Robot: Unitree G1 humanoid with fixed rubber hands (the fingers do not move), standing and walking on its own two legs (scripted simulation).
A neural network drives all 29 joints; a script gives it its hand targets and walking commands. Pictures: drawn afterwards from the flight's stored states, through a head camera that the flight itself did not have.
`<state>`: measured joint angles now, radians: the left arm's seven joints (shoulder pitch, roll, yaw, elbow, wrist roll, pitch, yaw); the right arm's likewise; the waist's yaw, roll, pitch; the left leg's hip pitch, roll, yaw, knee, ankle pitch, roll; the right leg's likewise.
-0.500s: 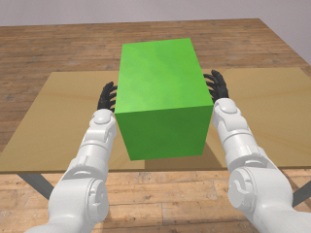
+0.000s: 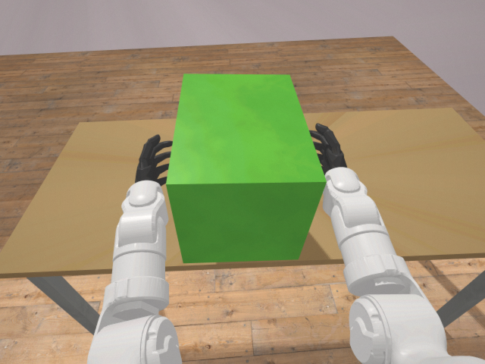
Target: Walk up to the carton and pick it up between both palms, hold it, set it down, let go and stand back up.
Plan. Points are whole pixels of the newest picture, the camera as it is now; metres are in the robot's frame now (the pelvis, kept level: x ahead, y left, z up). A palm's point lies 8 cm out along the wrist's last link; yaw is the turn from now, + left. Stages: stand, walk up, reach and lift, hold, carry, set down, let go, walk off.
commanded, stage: reach and lift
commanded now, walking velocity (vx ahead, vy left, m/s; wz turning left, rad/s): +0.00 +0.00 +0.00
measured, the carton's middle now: (239, 163) +0.47 +0.00 +0.09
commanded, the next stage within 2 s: hold in 1.24 s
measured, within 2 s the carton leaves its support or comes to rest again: neither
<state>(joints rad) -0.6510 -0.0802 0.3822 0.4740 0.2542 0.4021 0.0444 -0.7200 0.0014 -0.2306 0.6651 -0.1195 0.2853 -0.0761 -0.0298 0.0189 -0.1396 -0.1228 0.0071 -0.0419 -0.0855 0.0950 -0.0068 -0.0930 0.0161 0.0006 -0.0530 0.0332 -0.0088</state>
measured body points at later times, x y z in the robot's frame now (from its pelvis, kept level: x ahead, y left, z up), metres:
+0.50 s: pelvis -0.01 +0.01 +0.00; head -0.02 +0.01 +0.45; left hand +0.37 +0.17 +0.18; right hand +0.37 -0.14 +0.16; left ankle +0.02 +0.12 -0.76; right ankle -0.01 -0.11 -0.76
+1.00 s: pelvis +0.01 +0.00 +0.00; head +0.01 +0.00 +0.45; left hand +0.37 +0.15 +0.18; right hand +0.37 -0.15 +0.16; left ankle +0.02 +0.12 -0.76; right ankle -0.01 -0.11 -0.76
